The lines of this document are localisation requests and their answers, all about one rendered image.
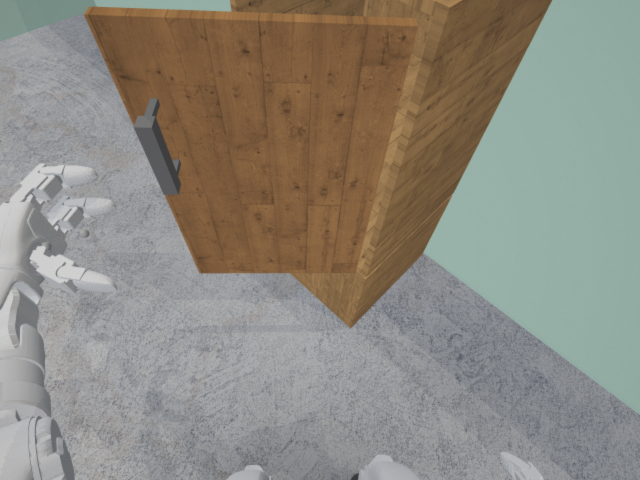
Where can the robot left upper arm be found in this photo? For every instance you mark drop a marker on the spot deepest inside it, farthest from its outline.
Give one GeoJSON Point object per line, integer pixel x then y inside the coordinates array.
{"type": "Point", "coordinates": [33, 449]}

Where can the left robot shin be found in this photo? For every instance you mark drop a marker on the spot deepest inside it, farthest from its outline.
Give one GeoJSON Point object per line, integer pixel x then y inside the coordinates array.
{"type": "Point", "coordinates": [254, 467]}

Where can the robot right hand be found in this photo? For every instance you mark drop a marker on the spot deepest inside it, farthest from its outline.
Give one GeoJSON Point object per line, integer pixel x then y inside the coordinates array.
{"type": "Point", "coordinates": [518, 469]}

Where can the robot shin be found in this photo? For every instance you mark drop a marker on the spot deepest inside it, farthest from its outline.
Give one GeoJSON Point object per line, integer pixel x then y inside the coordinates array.
{"type": "Point", "coordinates": [381, 458]}
{"type": "Point", "coordinates": [254, 467]}

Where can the cupboard door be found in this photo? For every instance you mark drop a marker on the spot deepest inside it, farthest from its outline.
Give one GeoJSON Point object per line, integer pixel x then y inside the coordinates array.
{"type": "Point", "coordinates": [281, 123]}

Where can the right robot shin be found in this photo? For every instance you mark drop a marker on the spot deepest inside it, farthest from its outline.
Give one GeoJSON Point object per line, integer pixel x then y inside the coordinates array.
{"type": "Point", "coordinates": [381, 458]}

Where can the handle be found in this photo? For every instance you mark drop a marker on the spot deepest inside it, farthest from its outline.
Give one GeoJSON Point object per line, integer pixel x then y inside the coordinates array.
{"type": "Point", "coordinates": [154, 146]}

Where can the robot left forearm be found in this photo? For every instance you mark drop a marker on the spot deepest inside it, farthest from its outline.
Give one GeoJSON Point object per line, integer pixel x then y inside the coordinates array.
{"type": "Point", "coordinates": [22, 354]}

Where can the robot left hand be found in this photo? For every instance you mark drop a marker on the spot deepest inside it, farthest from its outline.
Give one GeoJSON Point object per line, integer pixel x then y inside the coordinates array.
{"type": "Point", "coordinates": [23, 228]}

